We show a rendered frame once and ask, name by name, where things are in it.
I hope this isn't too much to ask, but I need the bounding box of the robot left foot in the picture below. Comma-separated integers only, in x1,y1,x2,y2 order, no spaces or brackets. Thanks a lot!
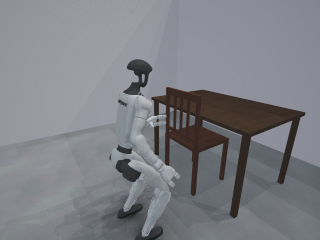
118,204,143,219

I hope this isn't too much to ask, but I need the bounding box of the right robot hand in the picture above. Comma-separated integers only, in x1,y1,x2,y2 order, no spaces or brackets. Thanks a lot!
160,165,181,189

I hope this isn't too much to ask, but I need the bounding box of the left robot hand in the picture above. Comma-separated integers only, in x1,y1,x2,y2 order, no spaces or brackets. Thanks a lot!
148,115,167,129

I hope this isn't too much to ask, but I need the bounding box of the robot right forearm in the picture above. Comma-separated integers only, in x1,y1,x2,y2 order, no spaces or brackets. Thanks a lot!
134,135,166,173

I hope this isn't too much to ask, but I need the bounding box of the chair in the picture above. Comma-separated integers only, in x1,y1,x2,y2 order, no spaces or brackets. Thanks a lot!
165,87,229,196

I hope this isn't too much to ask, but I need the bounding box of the robot foot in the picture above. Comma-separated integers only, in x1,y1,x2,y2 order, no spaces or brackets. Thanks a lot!
135,226,163,240
118,204,143,219

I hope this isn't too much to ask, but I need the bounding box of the robot right foot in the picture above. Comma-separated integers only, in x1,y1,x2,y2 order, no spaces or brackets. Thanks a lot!
135,226,163,240

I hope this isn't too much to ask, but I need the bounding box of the robot right upper arm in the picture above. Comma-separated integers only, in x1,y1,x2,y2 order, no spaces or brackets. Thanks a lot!
129,96,153,146

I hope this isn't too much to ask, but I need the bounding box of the table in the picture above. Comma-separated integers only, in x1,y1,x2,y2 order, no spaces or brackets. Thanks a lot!
151,89,305,218

